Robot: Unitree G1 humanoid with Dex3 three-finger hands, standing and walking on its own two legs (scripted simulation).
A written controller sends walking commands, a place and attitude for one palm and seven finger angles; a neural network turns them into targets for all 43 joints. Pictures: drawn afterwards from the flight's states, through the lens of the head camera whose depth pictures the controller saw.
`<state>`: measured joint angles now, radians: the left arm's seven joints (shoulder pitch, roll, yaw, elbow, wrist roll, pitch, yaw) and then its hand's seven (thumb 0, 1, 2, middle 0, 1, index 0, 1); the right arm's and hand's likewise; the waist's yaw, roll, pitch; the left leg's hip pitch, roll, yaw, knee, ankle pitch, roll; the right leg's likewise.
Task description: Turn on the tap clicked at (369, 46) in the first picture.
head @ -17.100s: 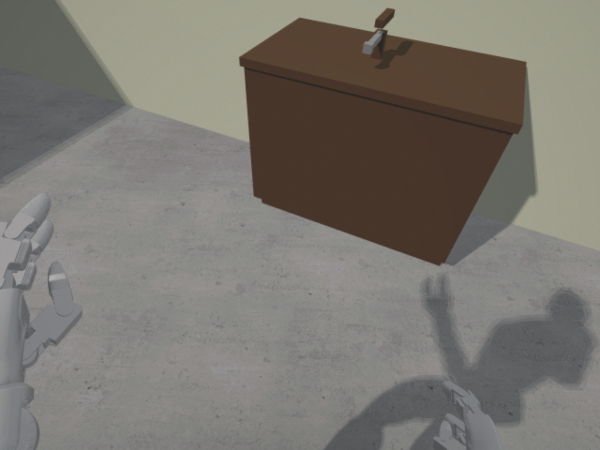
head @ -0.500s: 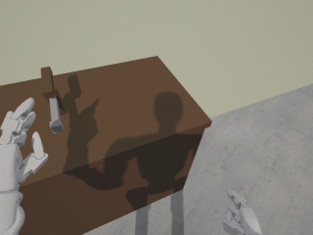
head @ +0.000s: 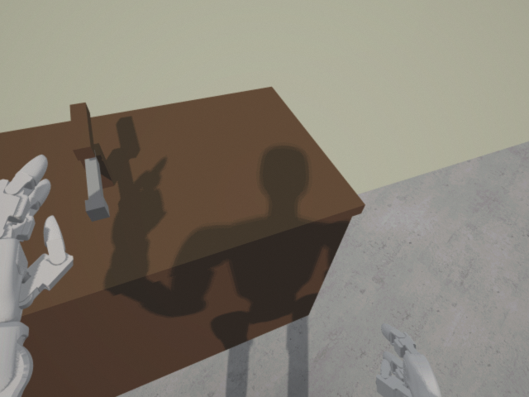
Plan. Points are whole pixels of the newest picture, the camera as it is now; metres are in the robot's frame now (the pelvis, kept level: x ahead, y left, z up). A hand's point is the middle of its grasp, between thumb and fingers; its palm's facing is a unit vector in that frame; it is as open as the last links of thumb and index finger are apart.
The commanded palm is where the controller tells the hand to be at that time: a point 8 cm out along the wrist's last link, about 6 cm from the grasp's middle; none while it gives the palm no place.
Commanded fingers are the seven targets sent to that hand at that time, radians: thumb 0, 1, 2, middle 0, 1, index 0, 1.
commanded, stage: turn the palm inward beside the body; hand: left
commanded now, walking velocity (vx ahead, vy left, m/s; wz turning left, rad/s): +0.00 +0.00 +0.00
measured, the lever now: (97, 208) +0.37 +0.31 +0.04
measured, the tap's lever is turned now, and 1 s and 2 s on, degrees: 0 0 0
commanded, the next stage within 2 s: none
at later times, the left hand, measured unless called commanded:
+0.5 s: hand (86, 297) +0.19 +0.22 +0.13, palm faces +0.52 -0.79 -0.31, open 7.4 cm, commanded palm +0.15 +0.26 +0.16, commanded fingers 0.00 0.90 0.90 -0.20 -0.30 -0.20 -0.30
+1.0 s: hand (103, 287) +0.20 +0.21 +0.13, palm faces +0.55 -0.79 -0.27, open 7.4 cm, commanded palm +0.15 +0.24 +0.14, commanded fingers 0.00 0.90 0.90 -0.20 -0.30 -0.20 -0.30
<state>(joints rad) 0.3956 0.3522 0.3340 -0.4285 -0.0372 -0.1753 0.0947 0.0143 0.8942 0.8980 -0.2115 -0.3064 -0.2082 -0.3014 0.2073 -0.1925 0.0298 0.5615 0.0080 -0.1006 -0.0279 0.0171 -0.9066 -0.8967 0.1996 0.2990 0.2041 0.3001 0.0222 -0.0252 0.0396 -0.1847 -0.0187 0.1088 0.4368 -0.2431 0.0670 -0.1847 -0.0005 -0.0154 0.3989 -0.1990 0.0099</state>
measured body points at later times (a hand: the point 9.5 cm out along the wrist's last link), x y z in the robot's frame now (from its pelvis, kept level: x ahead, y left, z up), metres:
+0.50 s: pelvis -0.02 -0.06 -0.02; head -0.02 -0.06 +0.43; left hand +0.16 +0.26 +0.15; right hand +0.20 -0.26 -0.09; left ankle +0.00 +0.07 -0.74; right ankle +0.01 -0.13 -0.74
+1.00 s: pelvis +0.03 -0.07 -0.02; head +0.03 -0.09 +0.43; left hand +0.17 +0.25 +0.15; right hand +0.24 -0.30 -0.11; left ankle +0.00 +0.07 -0.74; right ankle +0.01 -0.13 -0.74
